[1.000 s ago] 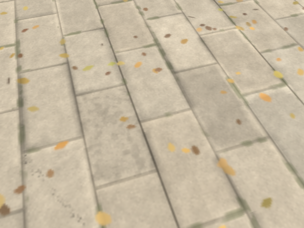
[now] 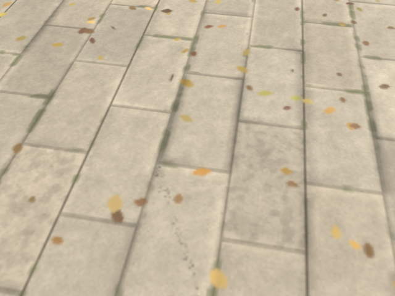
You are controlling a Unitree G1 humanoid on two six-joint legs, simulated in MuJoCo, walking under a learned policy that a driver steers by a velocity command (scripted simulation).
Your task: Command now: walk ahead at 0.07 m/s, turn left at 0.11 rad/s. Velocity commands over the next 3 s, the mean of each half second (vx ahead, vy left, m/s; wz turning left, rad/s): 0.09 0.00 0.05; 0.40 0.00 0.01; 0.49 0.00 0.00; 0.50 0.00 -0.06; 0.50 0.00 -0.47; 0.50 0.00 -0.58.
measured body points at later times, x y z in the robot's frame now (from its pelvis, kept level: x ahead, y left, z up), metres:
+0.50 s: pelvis +0.03 +0.01 +0.00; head +0.03 +0.01 +0.45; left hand +0.13 +0.29 -0.12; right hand +0.10 -0.26 -0.12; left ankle -0.03 +0.13 -0.74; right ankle +0.00 -0.11 -0.72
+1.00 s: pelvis +0.22 -0.03 +0.00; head +0.26 -0.04 +0.44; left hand +0.16 +0.24 -0.13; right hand +0.47 -0.24 -0.08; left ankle +0.42 +0.11 -0.70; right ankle +0.05 -0.11 -0.74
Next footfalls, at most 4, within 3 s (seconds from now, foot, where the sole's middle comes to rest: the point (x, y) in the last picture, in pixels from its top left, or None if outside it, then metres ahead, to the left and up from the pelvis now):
1.08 left None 0.46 0.08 -0.77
1.60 right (254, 225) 0.75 -0.17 -0.77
2.12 left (195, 161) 1.05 0.06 -0.77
2.64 right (268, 129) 1.24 -0.27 -0.77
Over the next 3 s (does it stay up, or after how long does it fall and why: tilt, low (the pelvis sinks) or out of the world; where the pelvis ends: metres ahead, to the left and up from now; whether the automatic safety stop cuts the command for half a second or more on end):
stays up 1.28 -0.22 0.01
